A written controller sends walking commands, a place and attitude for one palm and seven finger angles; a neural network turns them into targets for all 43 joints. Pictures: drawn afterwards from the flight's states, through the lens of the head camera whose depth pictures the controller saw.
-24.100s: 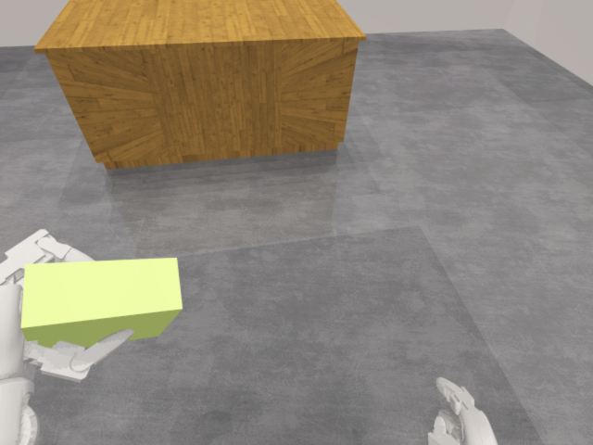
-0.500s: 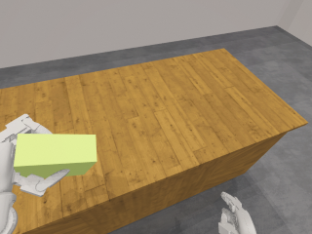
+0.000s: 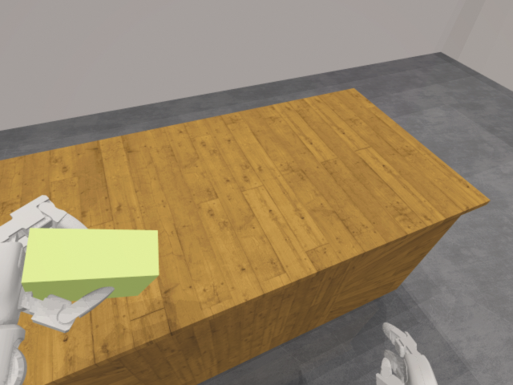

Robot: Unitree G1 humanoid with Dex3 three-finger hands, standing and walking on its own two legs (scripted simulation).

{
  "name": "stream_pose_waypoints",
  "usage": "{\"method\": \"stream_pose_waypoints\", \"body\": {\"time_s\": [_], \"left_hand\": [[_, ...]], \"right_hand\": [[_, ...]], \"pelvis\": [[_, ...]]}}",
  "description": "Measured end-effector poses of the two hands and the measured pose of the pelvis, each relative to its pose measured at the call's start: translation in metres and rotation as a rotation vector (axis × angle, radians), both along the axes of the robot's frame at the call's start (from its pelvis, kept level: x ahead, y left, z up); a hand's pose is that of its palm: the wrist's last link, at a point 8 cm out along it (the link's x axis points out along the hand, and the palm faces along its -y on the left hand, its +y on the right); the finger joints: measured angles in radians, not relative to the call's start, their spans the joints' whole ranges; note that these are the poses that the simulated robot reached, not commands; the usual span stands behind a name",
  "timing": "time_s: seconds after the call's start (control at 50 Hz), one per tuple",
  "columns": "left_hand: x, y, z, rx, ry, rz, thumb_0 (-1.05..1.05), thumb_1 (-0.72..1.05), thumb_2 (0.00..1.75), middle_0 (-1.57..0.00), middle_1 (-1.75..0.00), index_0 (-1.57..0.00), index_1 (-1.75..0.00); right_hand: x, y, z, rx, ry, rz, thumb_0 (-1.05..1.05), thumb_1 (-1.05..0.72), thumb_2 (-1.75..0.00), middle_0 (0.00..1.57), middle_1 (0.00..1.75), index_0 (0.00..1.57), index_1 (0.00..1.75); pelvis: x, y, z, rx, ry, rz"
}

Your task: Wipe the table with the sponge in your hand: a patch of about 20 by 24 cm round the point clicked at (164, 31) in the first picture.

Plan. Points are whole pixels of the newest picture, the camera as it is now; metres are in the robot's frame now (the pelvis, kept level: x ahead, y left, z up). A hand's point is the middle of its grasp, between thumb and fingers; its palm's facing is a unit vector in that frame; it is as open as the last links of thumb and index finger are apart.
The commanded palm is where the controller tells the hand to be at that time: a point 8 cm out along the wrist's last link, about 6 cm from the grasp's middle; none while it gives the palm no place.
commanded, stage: look again from close up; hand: left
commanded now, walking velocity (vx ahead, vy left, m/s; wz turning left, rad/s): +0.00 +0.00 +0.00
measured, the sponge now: (112, 267) +0.23 +0.20 +0.13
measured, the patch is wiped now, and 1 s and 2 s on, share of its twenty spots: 0.00 0.00 0.00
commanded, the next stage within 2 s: come to a stop and stand still in 0.28 s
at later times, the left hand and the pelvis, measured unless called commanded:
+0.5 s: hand (52, 254) +0.22 +0.25 +0.16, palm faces +0.34 -0.86 -0.39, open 9.5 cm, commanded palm +0.17 +0.29 +0.17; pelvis +0.01 +0.01 +0.00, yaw +0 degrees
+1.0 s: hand (66, 247) +0.25 +0.26 +0.13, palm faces +0.28 -0.84 -0.46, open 9.5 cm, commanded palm +0.18 +0.29 +0.17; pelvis +0.02 +0.01 +0.00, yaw -1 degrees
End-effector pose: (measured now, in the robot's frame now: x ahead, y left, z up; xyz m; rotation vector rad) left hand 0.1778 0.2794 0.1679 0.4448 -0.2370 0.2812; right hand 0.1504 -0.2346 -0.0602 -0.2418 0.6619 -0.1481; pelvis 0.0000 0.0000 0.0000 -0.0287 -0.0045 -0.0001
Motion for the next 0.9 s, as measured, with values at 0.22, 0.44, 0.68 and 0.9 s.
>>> {"method": "stream_pose_waypoints", "body": {"time_s": [0.22,0.44,0.68,0.9], "left_hand": [[0.001,0.014,-0.004,-0.013,0.026,0.038,0.0,-0.45,1.04,-0.8,-1.37,-0.8,-1.37],[0.004,0.013,0.006,0.0,-0.017,0.009,0.0,-0.45,1.04,-0.8,-1.37,-0.8,-1.37],[0.027,0.055,0.051,0.215,-0.172,0.106,0.0,-0.45,1.04,-0.8,-1.37,-0.8,-1.36],[0.024,0.002,-0.013,0.063,0.099,-0.093,0.0,-0.45,1.04,-0.8,-1.37,-0.79,-1.37]], "right_hand": [[0.015,0.02,0.001,0.029,-0.018,0.034,0.01,-0.9,-0.9,0.2,0.3,0.21,0.3],[0.02,0.027,0.004,0.022,-0.022,0.042,0.01,-0.9,-0.9,0.21,0.3,0.21,0.3],[0.01,0.024,-0.014,0.012,0.073,0.12,0.01,-0.9,-0.9,0.2,0.3,0.21,0.3],[-0.006,0.024,-0.022,0.085,0.084,-0.012,0.01,-0.9,-0.9,0.2,0.3,0.2,0.3]], "pelvis": [[0.004,0.007,0.001,0.003,0.001,-0.002],[0.005,0.012,0.002,0.008,-0.004,0.001],[-0.007,0.005,-0.002,0.004,0.0,0.006],[0.014,0.016,0.0,0.017,0.011,-0.037]]}}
